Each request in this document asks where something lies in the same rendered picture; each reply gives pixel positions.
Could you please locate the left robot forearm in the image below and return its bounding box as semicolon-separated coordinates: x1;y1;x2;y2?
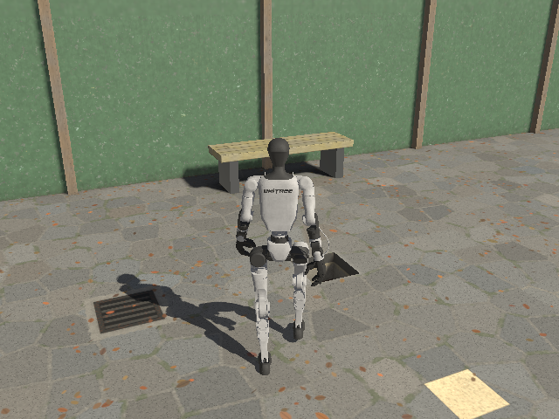
236;209;250;242

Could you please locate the robot left shin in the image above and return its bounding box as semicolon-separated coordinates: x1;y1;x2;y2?
255;302;269;363

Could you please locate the right robot forearm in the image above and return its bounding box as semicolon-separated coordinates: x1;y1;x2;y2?
307;213;324;261

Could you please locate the robot right thigh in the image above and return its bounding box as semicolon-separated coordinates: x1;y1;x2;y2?
291;242;309;289

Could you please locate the right robot upper arm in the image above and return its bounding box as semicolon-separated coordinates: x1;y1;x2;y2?
297;175;316;226

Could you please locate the left robot upper arm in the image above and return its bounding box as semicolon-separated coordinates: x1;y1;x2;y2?
240;175;261;223

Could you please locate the left robot hand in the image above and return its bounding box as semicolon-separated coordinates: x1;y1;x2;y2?
236;238;256;257

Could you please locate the right robot hand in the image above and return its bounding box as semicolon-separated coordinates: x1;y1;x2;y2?
305;259;326;286

